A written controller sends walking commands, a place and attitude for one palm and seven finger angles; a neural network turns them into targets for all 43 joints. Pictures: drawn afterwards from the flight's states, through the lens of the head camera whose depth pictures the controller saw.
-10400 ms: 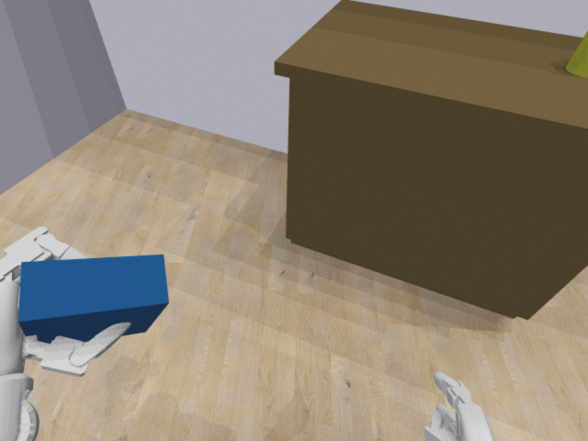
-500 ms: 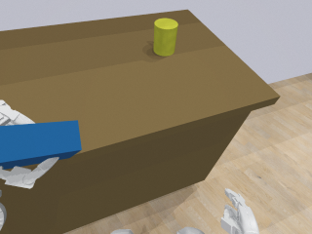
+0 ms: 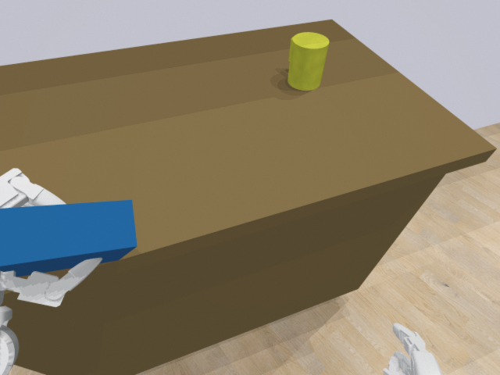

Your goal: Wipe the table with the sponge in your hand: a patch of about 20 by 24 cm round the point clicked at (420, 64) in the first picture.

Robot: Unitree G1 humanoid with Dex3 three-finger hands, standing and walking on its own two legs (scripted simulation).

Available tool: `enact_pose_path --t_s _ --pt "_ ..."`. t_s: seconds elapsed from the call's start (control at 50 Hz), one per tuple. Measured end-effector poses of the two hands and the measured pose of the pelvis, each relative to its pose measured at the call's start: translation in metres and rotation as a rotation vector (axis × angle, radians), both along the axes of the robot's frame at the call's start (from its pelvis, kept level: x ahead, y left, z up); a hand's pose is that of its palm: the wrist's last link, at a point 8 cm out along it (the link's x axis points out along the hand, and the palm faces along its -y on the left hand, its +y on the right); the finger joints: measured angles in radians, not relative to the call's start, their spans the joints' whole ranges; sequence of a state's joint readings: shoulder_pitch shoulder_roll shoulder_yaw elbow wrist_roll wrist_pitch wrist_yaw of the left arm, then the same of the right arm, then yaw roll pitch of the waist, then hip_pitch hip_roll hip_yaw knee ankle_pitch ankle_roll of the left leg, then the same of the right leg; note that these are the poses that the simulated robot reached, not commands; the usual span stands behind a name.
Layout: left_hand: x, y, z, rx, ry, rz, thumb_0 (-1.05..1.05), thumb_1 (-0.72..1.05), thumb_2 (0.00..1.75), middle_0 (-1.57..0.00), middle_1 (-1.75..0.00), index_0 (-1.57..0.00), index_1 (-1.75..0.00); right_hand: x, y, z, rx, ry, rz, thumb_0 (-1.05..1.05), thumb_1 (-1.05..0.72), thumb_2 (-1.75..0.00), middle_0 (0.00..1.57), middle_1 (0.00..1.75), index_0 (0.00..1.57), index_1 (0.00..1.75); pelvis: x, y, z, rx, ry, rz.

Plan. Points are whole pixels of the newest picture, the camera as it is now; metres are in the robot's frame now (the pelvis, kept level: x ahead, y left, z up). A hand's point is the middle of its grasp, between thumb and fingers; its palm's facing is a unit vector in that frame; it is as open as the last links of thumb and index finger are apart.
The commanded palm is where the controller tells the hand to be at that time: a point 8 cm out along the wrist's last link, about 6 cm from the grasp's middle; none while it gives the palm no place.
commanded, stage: shuffle to correct the standing spot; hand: left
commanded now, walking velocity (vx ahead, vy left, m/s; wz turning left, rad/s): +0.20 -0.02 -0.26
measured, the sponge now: (88, 238) +0.23 +0.20 +0.17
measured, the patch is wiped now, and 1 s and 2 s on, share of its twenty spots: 0.00 0.00 0.00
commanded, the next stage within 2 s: come to a stop and stand still in 0.30 s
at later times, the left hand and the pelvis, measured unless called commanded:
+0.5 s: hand (25, 203) +0.26 +0.28 +0.19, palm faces +0.41 -0.85 -0.33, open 9.1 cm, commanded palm +0.20 +0.32 +0.20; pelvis +0.03 +0.04 +0.00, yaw -2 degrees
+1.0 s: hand (54, 197) +0.27 +0.25 +0.19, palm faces +0.42 -0.83 -0.38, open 9.1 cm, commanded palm +0.22 +0.29 +0.20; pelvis +0.06 +0.01 +0.02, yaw +0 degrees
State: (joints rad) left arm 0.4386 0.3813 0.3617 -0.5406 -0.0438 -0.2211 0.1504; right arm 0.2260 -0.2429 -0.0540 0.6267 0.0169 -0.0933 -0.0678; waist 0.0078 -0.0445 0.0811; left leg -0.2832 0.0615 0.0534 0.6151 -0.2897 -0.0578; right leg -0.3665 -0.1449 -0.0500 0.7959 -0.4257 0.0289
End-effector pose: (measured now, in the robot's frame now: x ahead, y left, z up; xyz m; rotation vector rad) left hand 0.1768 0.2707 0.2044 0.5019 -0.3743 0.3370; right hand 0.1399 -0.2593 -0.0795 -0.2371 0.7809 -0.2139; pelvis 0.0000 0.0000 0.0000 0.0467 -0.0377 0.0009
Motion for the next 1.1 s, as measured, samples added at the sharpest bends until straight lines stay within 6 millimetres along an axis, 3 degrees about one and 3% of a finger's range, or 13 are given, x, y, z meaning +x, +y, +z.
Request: enact_pose_path --t_s 0.14,0.2,0.28,0.36,0.44,0.5,0.62,0.76,0.94,1.1 --pt "0.007 0.016 0.005 0.062 0.001 0.044 0.00 -0.41 1.05 -0.85 -1.37 -0.83 -1.37 0.009 0.050 -0.008 0.138 -0.062 0.037 0.01 -0.90 -0.90 0.20 0.30 0.20 0.30 0.003 0.004 -0.003 0.001 0.019 -0.023" --pt "0.007 0.014 0.004 0.034 0.019 0.043 0.00 -0.41 1.05 -0.85 -1.37 -0.83 -1.37 0.013 0.061 -0.016 0.162 -0.035 0.071 0.01 -0.90 -0.90 0.20 0.30 0.20 0.30 0.006 0.010 -0.002 -0.028 0.013 -0.010" --pt "0.010 0.018 0.001 -0.021 0.050 0.030 0.00 -0.41 1.05 -0.85 -1.37 -0.83 -1.37 0.014 0.067 -0.010 0.147 0.028 0.094 0.01 -0.90 -0.90 0.21 0.30 0.20 0.30 0.013 0.019 0.010 -0.021 0.017 -0.018" --pt "0.018 0.033 0.000 -0.045 0.044 0.021 0.00 -0.41 1.05 -0.85 -1.37 -0.83 -1.37 0.019 0.067 0.003 0.089 0.045 0.091 0.01 -0.90 -0.90 0.21 0.30 0.20 0.30 0.019 0.027 0.015 -0.016 0.023 -0.020" --pt "0.031 0.049 -0.005 -0.060 -0.018 0.002 0.00 -0.41 1.05 -0.85 -1.38 -0.83 -1.37 0.034 0.064 0.008 0.013 -0.007 0.068 0.01 -0.90 -0.90 0.21 0.30 0.20 0.30 0.028 0.041 0.002 -0.040 0.014 -0.023" --pt "0.043 0.053 -0.007 -0.071 -0.032 -0.003 0.00 -0.41 1.05 -0.85 -1.38 -0.83 -1.37 0.044 0.067 0.014 0.014 -0.026 0.048 0.01 -0.90 -0.90 0.20 0.30 0.20 0.30 0.030 0.042 0.003 -0.020 0.000 -0.030" --pt "0.053 0.038 0.008 -0.026 0.009 -0.032 0.00 -0.41 1.05 -0.85 -1.38 -0.83 -1.38 0.061 0.078 0.024 0.072 -0.065 0.088 0.01 -0.90 -0.90 0.20 0.30 0.20 0.30 0.041 0.035 0.013 -0.038 0.020 -0.025" --pt "0.053 0.020 0.006 0.018 0.091 0.017 0.00 -0.41 1.05 -0.85 -1.38 -0.83 -1.38 0.077 0.065 0.011 0.128 -0.077 0.102 0.01 -0.90 -0.90 0.21 0.30 0.20 0.30 0.053 0.014 0.011 -0.057 0.028 -0.021" --pt "0.055 0.020 0.000 -0.054 0.091 0.066 0.00 -0.41 1.05 -0.85 -1.38 -0.83 -1.38 0.077 0.036 0.010 0.041 -0.014 0.074 0.01 -0.90 -0.90 0.20 0.30 0.20 0.30 0.058 0.013 0.015 -0.045 0.052 -0.001" --pt "0.051 0.024 -0.001 -0.069 0.074 0.042 0.00 -0.41 1.05 -0.85 -1.38 -0.83 -1.38 0.077 0.038 0.029 0.012 -0.054 0.055 0.01 -0.90 -0.90 0.20 0.30 0.20 0.30 0.051 0.016 0.019 -0.043 0.044 -0.011"
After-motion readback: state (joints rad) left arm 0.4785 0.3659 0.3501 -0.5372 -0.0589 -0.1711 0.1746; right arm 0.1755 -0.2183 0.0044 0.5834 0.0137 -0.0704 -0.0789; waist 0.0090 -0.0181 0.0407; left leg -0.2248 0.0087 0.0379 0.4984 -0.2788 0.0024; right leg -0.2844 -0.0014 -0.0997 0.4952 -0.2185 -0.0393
